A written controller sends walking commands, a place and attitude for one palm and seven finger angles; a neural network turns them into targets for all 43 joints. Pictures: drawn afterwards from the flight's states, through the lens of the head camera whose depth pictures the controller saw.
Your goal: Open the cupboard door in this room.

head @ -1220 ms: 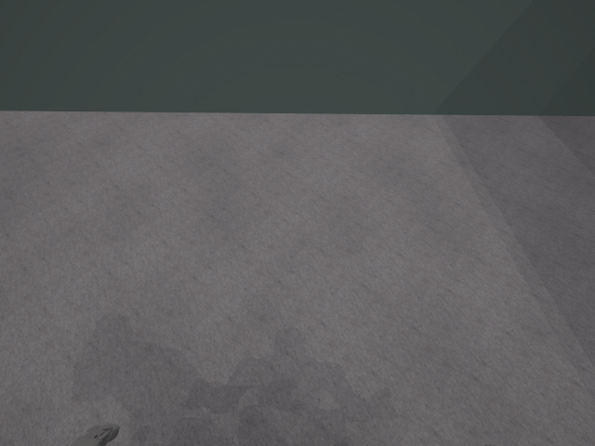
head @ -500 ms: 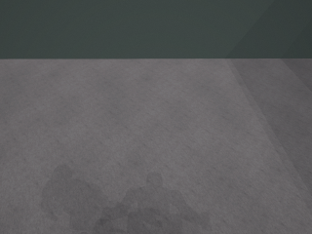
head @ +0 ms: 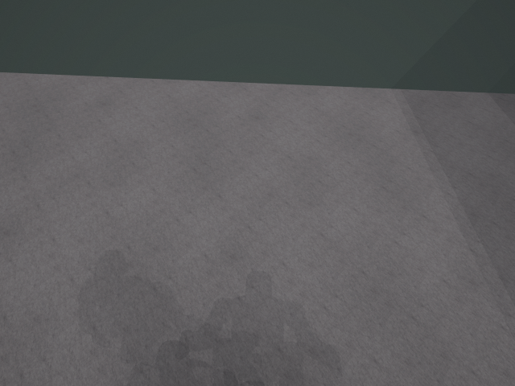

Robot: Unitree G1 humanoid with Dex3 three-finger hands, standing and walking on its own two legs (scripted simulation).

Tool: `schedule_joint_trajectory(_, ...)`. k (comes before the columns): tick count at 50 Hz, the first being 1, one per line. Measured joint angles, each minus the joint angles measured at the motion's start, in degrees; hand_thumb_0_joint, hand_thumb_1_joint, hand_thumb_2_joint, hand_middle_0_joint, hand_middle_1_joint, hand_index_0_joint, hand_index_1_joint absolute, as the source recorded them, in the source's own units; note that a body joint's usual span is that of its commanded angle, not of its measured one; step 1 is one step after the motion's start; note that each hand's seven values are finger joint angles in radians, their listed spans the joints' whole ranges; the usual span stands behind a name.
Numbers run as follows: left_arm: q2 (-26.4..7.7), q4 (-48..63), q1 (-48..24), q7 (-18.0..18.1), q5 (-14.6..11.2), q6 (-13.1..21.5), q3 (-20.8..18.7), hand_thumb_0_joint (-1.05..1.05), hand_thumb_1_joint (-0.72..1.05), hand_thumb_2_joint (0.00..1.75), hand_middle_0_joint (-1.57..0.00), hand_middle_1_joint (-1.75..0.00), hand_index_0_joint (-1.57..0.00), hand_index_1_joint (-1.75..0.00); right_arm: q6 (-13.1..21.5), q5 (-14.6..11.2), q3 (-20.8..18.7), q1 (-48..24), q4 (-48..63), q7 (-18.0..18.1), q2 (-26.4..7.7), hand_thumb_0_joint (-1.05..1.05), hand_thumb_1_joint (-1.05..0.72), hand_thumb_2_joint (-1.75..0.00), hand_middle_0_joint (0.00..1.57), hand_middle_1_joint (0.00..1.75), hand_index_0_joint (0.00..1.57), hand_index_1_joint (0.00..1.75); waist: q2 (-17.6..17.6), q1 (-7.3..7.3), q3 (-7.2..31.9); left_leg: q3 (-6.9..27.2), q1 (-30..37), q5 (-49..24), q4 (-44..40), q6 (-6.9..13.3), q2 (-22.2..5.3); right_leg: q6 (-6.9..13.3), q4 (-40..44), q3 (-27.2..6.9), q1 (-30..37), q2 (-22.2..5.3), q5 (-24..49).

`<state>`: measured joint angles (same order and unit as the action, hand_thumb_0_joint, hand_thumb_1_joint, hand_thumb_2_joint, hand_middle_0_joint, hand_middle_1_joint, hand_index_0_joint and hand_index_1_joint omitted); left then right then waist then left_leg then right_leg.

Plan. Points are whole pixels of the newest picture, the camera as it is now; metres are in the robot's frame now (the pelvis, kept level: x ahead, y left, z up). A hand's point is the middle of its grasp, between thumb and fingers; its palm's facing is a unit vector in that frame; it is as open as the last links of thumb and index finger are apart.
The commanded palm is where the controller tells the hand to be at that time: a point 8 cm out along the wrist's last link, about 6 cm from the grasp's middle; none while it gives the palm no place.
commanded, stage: turn or walk to find it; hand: left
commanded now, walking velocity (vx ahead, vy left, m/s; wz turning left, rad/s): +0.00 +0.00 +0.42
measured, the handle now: out of the picture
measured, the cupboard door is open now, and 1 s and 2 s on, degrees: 0 0 0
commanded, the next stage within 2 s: none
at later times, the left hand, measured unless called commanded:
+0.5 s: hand out of the picture +0.01 +0.19 -0.15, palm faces +0.20 -0.93 -0.30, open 7.4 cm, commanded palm none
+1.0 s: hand out of the picture -0.14 +0.22 -0.17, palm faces +0.44 -0.87 -0.23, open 7.4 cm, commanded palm none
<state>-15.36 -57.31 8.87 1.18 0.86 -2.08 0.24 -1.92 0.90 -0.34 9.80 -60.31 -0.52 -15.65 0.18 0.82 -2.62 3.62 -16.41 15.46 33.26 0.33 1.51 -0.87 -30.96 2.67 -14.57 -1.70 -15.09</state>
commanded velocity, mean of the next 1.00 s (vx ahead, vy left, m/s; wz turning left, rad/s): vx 0.00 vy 0.00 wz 0.42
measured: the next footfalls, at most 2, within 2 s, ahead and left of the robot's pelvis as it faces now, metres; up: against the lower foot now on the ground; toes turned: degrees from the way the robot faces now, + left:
right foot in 0.42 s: +0.00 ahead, -0.14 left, +0.00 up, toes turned +9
left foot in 0.80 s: -0.08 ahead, +0.11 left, +0.00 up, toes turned +25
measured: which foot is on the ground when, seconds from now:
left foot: down 0.00-0.42, up 0.44-0.78, down 0.80-1.00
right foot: down 0.00-0.06, up 0.08-0.40, down 0.42-0.82, up 0.84-1.00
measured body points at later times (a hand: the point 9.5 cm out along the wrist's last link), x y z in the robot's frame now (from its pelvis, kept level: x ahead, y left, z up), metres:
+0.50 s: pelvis -0.04 -0.03 +0.00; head -0.03 -0.05 +0.45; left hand +0.00 +0.23 -0.12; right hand +0.05 -0.28 -0.15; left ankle -0.01 +0.10 -0.69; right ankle -0.04 -0.15 -0.73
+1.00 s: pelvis -0.08 +0.01 +0.01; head -0.07 +0.05 +0.45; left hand -0.16 +0.27 -0.16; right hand +0.10 -0.17 -0.12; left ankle -0.12 +0.10 -0.73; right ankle -0.05 -0.14 -0.65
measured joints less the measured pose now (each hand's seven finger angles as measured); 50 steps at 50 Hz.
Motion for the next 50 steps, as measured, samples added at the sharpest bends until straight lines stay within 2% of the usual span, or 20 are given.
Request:
schedule_joint_trajectory(4, 0.8, 0.94, 1.54, 0.16, 0.06, -0.94, -0.37, 0.0, 0.91, 0.89, -0.2, -0.3, -0.2, -0.3, -0.07, 0.16, -0.22, 1.14, 1.4, -0.31, 2.63, 0.0, -0.9, -0.9, 0.2, 0.3, 0.2, 0.3, 2.06, -0.11, -0.54, -0.12, -1.25, 0.96, 2.27, 1.2, 1.75, -0.87, -4.78, -0.06, -2.07, -1.75, -2.37)
schedule_joint_trajectory(7, 0.92, 1.18, 1.44, 0.4, 0.02, -1.69, -0.91, 0.0, 0.91, 0.89, -0.2, -0.3, -0.2, -0.3, 0.46, 0.26, -0.26, 2.09, 2.61, -0.04, 4.59, 0.0, -0.9, -0.9, 0.2, 0.3, 0.2, 0.3, 2.51, 0.13, -1.1, 0.63, -1.52, -0.3, 0.93, 1.69, 2.16, -1.16, -16.63, -1.63, -5.9, -0.56, -10.94)
schedule_joint_trajectory(9, 1.1, 1.58, 1.09, 0.43, -0.01, -1.69, -1.38, 0.0, 0.91, 0.89, -0.2, -0.3, -0.2, -0.3, 0.55, 0.28, -0.3, 2.74, 3.12, 0.32, 5.38, 0.0, -0.9, -0.9, 0.2, 0.3, 0.2, 0.3, 2.03, 0.31, -1.35, 1.81, -1.44, -2.08, -1.28, 1.7, 2.15, -1.33, -22.68, -2.16, -7.74, 0.34, -12.4)
schedule_joint_trajectory(11, 1.4, 2.21, 0.86, 0.36, -0.13, -1.4, -1.73, 0.0, 0.91, 0.89, -0.2, -0.3, -0.2, -0.3, 0.41, 0.34, -0.48, 3.17, 3.38, 0.58, 5.61, 0.0, -0.9, -0.9, 0.2, 0.3, 0.2, 0.3, 1.2, 0.32, -1.41, 2.99, -1.5, -3.75, -3.27, 1.54, 2.01, -1.66, -24.32, -2.25, -8.24, 0.78, -12.48)
schedule_joint_trajectory(17, 2.34, 4.04, 0.07, 0.44, -0.65, -0.8, -2.26, 0.0, 0.91, 0.89, -0.2, -0.3, -0.2, -0.3, -0.1, 0.59, -1.91, 3.67, 4.19, 0.92, 4.52, 0.0, -0.9, -0.9, 0.21, 0.3, 0.2, 0.3, -1.37, 1.15, -1.21, 6.64, -2.66, -6.99, -5.88, 0.21, 2.23, -1.98, -13.88, -3.31, -3.9, 1.67, -12.11)
schedule_joint_trajectory(20, 2.51, 5.01, 0.19, 0.47, -0.77, -0.18, -2.36, 0.0, 0.91, 0.89, -0.2, -0.3, -0.2, -0.3, -0.63, 0.42, -2.71, 3.98, 4.62, 0.7, 3.56, 0.0, -0.9, -0.9, 0.21, 0.3, 0.2, 0.3, -1.84, 1.19, -0.53, 8.18, -4.17, -7.4, -4.7, -1.06, 3.17, -1.74, -2.52, -3.17, 0.97, 1.85, -6.21)
schedule_joint_trajectory(21, 2.5, 5.36, 0.55, 0.53, -0.58, 0.25, -2.41, 0.0, 0.91, 0.89, -0.2, -0.3, -0.2, -0.3, -0.86, 0.22, -3.01, 4.14, 4.8, 0.57, 3.18, 0.0, -0.9, -0.9, 0.21, 0.3, 0.2, 0.3, -1.85, 0.95, -0.16, 8.15, -5.31, -6.51, -2.87, -1.28, 3.51, -0.86, 1.18, -2.91, 2.5, 1.58, -4.67)
schedule_joint_trajectory(22, 2.91, 5.29, 0.69, 0.64, -0.22, 0.51, -2.44, 0.0, 0.91, 0.89, -0.2, -0.3, -0.2, -0.3, -1.2, 0.16, -3.46, 3.85, 4.64, 0.59, 2.62, 0.0, -0.9, -0.9, 0.2, 0.3, 0.2, 0.3, -2.59, 0.76, -0.37, 7.8, -6.83, -1.8, 1.24, -1.49, 3.36, 0.09, 0.84, -2.32, 2.47, 1.88, -3.92)
schedule_joint_trajectory(23, 3.22, 5.33, 1.11, 0.69, -0.04, 0.5, -2.21, 0.0, 0.91, 0.89, -0.2, -0.3, -0.2, -0.3, -1.55, 0.3, -3.88, 3.74, 4.51, 0.59, 2.15, 0.0, -0.9, -0.9, 0.2, 0.3, 0.2, 0.3, -2.88, 0.72, -0.38, 6.54, -8.7, 3.0, 6.89, -1.56, 3.45, 0.74, 0.11, -1.75, 2.5, 1.71, -3.66)
schedule_joint_trajectory(25, 3.75, 5.27, 2.39, 0.8, 0.18, 0.46, -2.02, 0.0, 0.91, 0.89, -0.2, -0.3, -0.2, -0.3, -2.08, 0.51, -4.53, 3.86, 4.4, 0.31, 1.33, 0.0, -0.9, -0.9, 0.2, 0.3, 0.2, 0.3, -2.77, 0.65, 0.07, 3.64, -11.97, 6.62, 18.04, -1.56, 3.3, 1.24, 0.52, -0.72, 3.46, 0.78, -3.2)
schedule_joint_trajectory(28, 4.04, 4.76, 4.12, 0.73, 0.34, 0.44, -1.84, 0.0, 0.91, 0.89, -0.2, -0.3, -0.2, -0.3, -2.17, 0.46, -4.95, 3.89, 4.41, -0.23, 0.48, 0.0, -0.9, -0.9, 0.2, 0.3, 0.2, 0.3, -2.01, 0.81, 0.52, 0.28, -14.14, 4.85, 29.59, -2.18, 1.41, 1.23, 1.99, 0.57, 4.94, -0.51, -2.42)
schedule_joint_trajectory(30, 4.09, 4.48, 4.81, 0.62, 0.43, 0.52, -1.71, 0.0, 0.91, 0.89, -0.2, -0.3, -0.2, -0.3, -2.17, 0.35, -5.01, 4.07, 4.44, -0.37, 0.24, 0.0, -0.9, -0.9, 0.2, 0.3, 0.2, 0.3, -1.48, 1.1, 0.66, -0.92, -13.77, 3.7, 32.15, -2.74, -0.12, 1.08, 2.34, 1.86, 5.38, -1.28, -2.34)
schedule_joint_trajectory(34, 4.19, 4.48, 5.55, 0.44, 0.73, 0.89, -1.62, 0.0, 0.9, 0.89, -0.2, -0.3, -0.2, -0.3, -2.58, 0.25, -4.6, 3.66, 3.91, -0.4, 0.4, 0.0, -0.91, -0.9, 0.2, 0.3, 0.19, 0.3, -0.22, 0.56, 0.23, -2.72, -9.76, 5.75, 26.87, -3.49, -2.58, 0.57, 1.68, 4.19, 4.93, -2.78, -2.7)
schedule_joint_trajectory(38, 3.7, 4.4, 6.0, 0.23, 1.05, 1.11, -1.84, 0.0, 0.9, 0.89, -0.2, -0.3, -0.2, -0.3, -2.17, -0.11, -3.68, 1.94, 3.8, -0.33, 1.19, 0.0, -0.91, -0.9, 0.2, 0.3, 0.19, 0.3, 1.38, -0.75, -1.03, -4.85, -3.5, 8.64, 13.57, -3.17, -3.29, -0.71, -1.13, 5.99, 3.05, -4.71, -3.8)
schedule_joint_trajectory(40, 3.12, 4.06, 6.46, 0.14, 0.83, 0.91, -2.09, 0.0, 0.9, 0.89, -0.2, -0.3, -0.2, -0.3, -1.32, -0.24, -3.18, 1.24, 4.45, -0.38, 1.5, 0.0, -0.91, -0.9, 0.2, 0.3, 0.19, 0.3, 1.93, -1.0, -1.31, -5.82, 0.51, 4.0, 4.21, -2.66, -3.12, -1.82, -4.01, 6.95, 1.51, -5.77, -5.11)
schedule_joint_trajectory(41, 2.54, 3.81, 6.57, 0.09, 0.55, 0.57, -2.36, 0.0, 0.9, 0.89, -0.2, -0.3, -0.2, -0.3, -0.69, -0.15, -3.03, 0.73, 4.65, -0.37, 1.93, 0.0, -0.91, -0.9, 0.2, 0.3, 0.19, 0.3, 2.82, -1.07, -1.51, -6.25, 1.2, 3.63, 2.02, -0.67, -2.39, -2.17, -6.68, 6.83, 0.06, -6.78, -5.94)
schedule_joint_trajectory(43, 1.31, 3.03, 6.53, 0.31, 0.28, -0.77, -2.94, 0.0, 0.9, 0.89, -0.2, -0.3, -0.2, -0.3, 0.07, -0.15, -2.47, -0.41, 5.11, -0.37, 3.24, 0.0, -0.91, -0.9, 0.2, 0.3, 0.19, 0.3, 4.32, -1.87, -2.13, -6.73, 0.65, 4.25, 2.91, 1.25, -1.55, -2.59, -15.71, 3.54, -3.93, -6.36, -13.24)
schedule_joint_trajectory(46, 0.34, 1.52, 6.53, 0.37, 0.29, -2.27, -3.59, 0.0, 0.91, 0.89, -0.2, -0.3, -0.2, -0.3, 0.85, 0.11, -1.78, -0.76, 5.84, 0.29, 4.75, 0.0, -0.9, -0.9, 0.2, 0.3, 0.2, 0.3, 4.03, -1.85, -1.6, -6.27, 1.7, 2.96, 0.36, 1.81, -1.78, -2.91, -27.27, 1.1, -8.69, -4.22, -13.9)
schedule_joint_trajectory(50, -0.06, 1.53, 5.54, -0.22, 0.2, -2.0, -4.09, 0.01, 0.91, 0.89, -0.2, -0.3, -0.19, -0.3, 1.21, 0.13, -1.14, -0.34, 6.1, 0.86, 5.66, 0.0, -0.9, -0.9, 0.2, 0.3, 0.2, 0.3, 2.93, -1.62, -1.13, -4.81, 3.32, -0.28, -4.37, 2.27, -1.22, -3.61, -32.0, -0.14, -11.31, -3.51, -8.94)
